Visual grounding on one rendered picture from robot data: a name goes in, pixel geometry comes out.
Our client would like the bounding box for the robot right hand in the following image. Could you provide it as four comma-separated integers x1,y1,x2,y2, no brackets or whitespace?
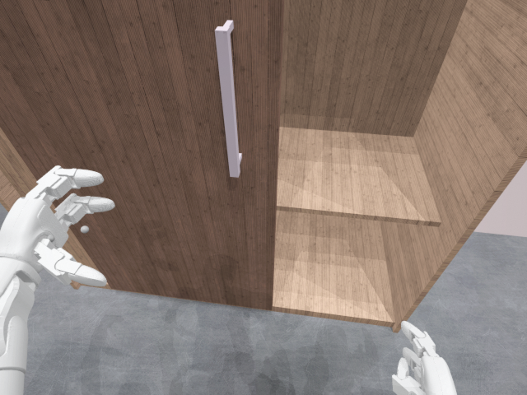
392,321,457,395

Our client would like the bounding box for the handle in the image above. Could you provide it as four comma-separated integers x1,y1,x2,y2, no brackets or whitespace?
215,20,242,178

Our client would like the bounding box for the robot left hand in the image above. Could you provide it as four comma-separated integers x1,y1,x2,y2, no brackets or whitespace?
0,165,115,286

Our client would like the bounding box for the wardrobe door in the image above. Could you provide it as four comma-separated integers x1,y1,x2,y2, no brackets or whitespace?
0,128,99,271
0,0,284,310

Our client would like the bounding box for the robot left forearm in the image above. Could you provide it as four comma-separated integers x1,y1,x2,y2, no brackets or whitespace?
0,257,41,395

